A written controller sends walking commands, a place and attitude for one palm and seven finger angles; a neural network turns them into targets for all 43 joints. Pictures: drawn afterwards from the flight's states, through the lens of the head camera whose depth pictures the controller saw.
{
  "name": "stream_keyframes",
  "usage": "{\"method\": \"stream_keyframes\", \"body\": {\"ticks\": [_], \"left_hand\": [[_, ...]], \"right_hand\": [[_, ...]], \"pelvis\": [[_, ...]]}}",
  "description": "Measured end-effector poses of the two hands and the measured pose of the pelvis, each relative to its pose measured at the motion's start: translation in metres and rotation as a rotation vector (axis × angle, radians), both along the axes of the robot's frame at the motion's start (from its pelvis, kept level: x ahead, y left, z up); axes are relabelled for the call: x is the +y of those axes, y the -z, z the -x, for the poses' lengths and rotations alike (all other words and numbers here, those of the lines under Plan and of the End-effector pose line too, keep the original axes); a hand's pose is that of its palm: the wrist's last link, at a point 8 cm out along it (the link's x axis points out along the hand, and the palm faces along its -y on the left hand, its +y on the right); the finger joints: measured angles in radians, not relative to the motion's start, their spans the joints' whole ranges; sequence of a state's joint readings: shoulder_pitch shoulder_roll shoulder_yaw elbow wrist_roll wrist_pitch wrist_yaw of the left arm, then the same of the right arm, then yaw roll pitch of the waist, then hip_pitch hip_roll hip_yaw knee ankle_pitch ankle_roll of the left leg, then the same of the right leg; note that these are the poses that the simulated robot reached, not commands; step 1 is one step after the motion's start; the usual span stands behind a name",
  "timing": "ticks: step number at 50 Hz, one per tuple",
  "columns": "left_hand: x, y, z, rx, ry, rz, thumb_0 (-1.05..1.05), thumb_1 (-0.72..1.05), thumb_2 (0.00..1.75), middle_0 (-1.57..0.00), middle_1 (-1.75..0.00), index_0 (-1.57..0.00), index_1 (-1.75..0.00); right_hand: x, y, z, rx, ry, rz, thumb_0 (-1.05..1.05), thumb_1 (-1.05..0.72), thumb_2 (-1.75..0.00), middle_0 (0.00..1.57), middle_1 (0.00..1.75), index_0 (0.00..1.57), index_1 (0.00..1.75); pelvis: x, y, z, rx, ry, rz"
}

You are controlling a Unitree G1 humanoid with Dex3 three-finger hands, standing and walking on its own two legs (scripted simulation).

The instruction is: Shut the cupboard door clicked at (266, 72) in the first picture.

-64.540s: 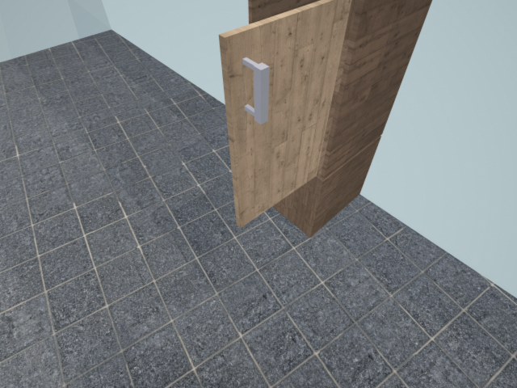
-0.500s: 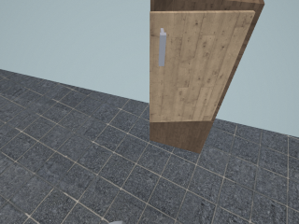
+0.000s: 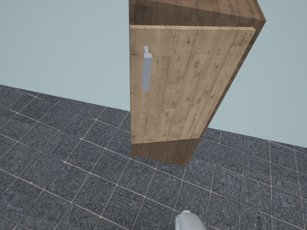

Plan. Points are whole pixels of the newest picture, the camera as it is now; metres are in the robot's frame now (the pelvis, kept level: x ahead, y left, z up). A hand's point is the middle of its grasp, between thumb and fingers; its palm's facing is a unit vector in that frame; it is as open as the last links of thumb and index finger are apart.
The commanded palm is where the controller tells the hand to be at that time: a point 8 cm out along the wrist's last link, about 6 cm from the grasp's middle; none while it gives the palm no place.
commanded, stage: take the last steps up to it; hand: left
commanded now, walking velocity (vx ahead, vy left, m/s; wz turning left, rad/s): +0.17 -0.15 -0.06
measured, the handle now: (145, 69) +0.52 +0.05 +0.13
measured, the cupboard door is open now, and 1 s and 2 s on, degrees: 20 20 20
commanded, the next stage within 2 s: come to a stop and stand still in 0.06 s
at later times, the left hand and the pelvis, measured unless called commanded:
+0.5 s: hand (130, 202) +0.22 +0.07 -0.15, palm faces +0.01 -0.96 -0.28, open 7.2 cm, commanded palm none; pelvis +0.12 -0.11 +0.00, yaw -1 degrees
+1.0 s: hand out of the picture +0.07 +0.14 -0.19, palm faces +0.07 -0.98 -0.18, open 7.4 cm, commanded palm none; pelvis +0.08 -0.04 -0.01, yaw -1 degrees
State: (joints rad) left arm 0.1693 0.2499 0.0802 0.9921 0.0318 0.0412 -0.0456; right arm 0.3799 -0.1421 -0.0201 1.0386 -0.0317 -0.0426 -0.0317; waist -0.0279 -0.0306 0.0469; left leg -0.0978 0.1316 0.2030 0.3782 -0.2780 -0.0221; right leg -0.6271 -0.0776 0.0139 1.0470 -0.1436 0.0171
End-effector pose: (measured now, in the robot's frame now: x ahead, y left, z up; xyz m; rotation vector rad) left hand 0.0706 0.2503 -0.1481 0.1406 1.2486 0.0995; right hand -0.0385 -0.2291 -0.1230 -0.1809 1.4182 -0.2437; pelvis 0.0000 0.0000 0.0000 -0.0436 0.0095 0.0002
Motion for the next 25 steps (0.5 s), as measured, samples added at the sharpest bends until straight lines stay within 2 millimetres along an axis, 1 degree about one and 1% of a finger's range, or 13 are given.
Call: {"method": "stream_keyframes", "body": {"ticks": [3, 6, 9, 11, 13, 17, 21, 23, 25], "left_hand": [[-0.019, -0.001, -0.044, -0.018, 0.046, -0.01, 0.0, 0.91, 0.9, -0.19, -0.3, -0.2, -0.3], [-0.045, 0.001, -0.088, -0.031, 0.095, -0.021, 0.0, 0.91, 0.9, -0.19, -0.3, -0.2, -0.3], [-0.075, 0.007, -0.13, -0.064, 0.126, -0.035, 0.0, 0.91, 0.9, -0.19, -0.3, -0.2, -0.3], [-0.094, 0.01, -0.147, -0.091, 0.128, -0.049, 0.0, 0.91, 0.9, -0.19, -0.3, -0.2, -0.3], [-0.111, 0.006, -0.153, -0.086, 0.127, -0.053, 0.0, 0.91, 0.9, -0.19, -0.3, -0.2, -0.3], [-0.137, -0.006, -0.153, -0.055, 0.094, -0.058, 0.0, 0.91, 0.9, -0.19, -0.3, -0.2, -0.3], [-0.139, -0.021, -0.155, -0.08, 0.042, -0.088, -0.02, 0.93, 0.9, -0.2, -0.3, -0.21, -0.3], [-0.137, -0.026, -0.151, -0.082, 0.023, -0.106, -0.02, 0.93, 0.9, -0.2, -0.3, -0.21, -0.3], [-0.133, -0.03, -0.144, -0.079, 0.003, -0.123, -0.01, 0.92, 0.9, -0.2, -0.3, -0.21, -0.3]], "right_hand": [[-0.008, 0.006, 0.006, 0.068, 0.052, -0.027, 0.0, -0.91, -0.9, 0.21, 0.3, 0.2, 0.3], [-0.02, 0.016, 0.007, 0.131, 0.101, -0.057, 0.0, -0.91, -0.9, 0.21, 0.3, 0.2, 0.3], [-0.041, 0.033, -0.002, 0.191, 0.133, -0.087, 0.0, -0.91, -0.9, 0.21, 0.3, 0.2, 0.3], [-0.058, 0.045, -0.017, 0.217, 0.139, -0.102, 0.01, -0.91, -0.9, 0.21, 0.3, 0.2, 0.3], [-0.074, 0.048, -0.043, 0.195, 0.134, -0.1, 0.01, -0.91, -0.9, 0.21, 0.3, 0.2, 0.3], [-0.101, 0.045, -0.107, 0.081, 0.097, -0.09, 0.01, -0.91, -0.9, 0.2, 0.3, 0.2, 0.3], [-0.119, 0.042, -0.17, -0.028, 0.033, -0.088, 0.0, -0.91, -0.9, 0.2, 0.3, 0.2, 0.3], [-0.125, 0.04, -0.197, -0.081, 0.004, -0.087, 0.0, -0.91, -0.9, 0.2, 0.3, 0.2, 0.3], [-0.13, 0.037, -0.22, -0.132, -0.019, -0.086, 0.0, -0.92, -0.9, 0.2, 0.3, 0.2, 0.3]], "pelvis": [[-0.014, 0.003, -0.023, 0.003, 0.014, -0.013], [-0.034, 0.011, -0.048, 0.007, 0.026, -0.033], [-0.059, 0.025, -0.077, 0.01, 0.031, -0.054], [-0.074, 0.032, -0.091, 0.008, 0.043, -0.053], [-0.083, 0.028, -0.1, 0.002, 0.041, -0.054], [-0.098, 0.015, -0.114, 0.0, 0.036, -0.076], [-0.107, 0.007, -0.12, 0.004, 0.029, -0.09], [-0.109, 0.005, -0.12, 0.003, 0.027, -0.094], [-0.111, 0.003, -0.119, 0.002, 0.025, -0.099]]}}
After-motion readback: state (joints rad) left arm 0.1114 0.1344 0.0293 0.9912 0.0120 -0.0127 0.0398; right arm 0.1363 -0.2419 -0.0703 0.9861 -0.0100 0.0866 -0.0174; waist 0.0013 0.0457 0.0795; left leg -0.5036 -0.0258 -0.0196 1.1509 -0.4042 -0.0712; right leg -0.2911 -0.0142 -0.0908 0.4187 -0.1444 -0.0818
